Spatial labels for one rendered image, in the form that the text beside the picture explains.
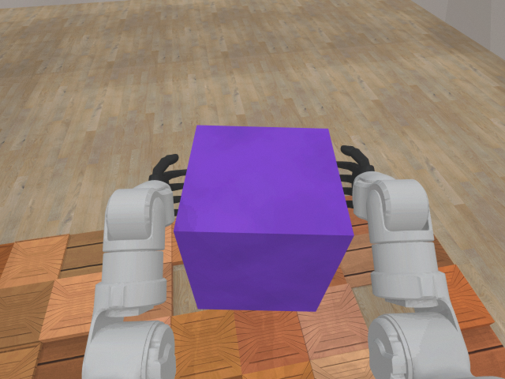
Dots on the robot left hand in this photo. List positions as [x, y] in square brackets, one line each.
[158, 174]

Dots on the left robot forearm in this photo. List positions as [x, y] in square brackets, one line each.
[132, 276]

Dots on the robot right hand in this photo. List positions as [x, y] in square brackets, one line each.
[362, 166]

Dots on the carton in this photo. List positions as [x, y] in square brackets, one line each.
[262, 222]

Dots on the right robot upper arm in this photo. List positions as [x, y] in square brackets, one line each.
[422, 345]

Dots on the left robot upper arm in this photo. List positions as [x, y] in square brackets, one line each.
[131, 350]

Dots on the right robot forearm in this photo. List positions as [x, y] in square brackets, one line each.
[404, 257]

